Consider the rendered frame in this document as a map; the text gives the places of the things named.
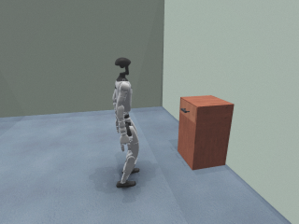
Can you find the handle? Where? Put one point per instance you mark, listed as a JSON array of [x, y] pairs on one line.
[[184, 110]]

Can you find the left robot upper arm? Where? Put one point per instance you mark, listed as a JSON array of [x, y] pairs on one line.
[[114, 98]]

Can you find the robot right forearm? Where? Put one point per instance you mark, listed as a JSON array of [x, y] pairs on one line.
[[121, 120]]

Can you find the cabinet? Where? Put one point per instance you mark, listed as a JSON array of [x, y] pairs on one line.
[[204, 144]]

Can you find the robot right hand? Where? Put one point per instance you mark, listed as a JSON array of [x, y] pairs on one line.
[[124, 139]]

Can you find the robot left thigh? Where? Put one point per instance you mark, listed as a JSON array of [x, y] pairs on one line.
[[132, 124]]

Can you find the right robot upper arm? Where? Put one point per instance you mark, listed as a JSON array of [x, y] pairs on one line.
[[123, 90]]

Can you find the robot left forearm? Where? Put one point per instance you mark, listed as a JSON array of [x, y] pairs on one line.
[[114, 104]]

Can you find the robot head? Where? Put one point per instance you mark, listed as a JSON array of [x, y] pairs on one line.
[[123, 62]]

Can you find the drawer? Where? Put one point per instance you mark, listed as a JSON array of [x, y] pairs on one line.
[[190, 115]]

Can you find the robot left hand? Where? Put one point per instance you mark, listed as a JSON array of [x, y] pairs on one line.
[[117, 126]]

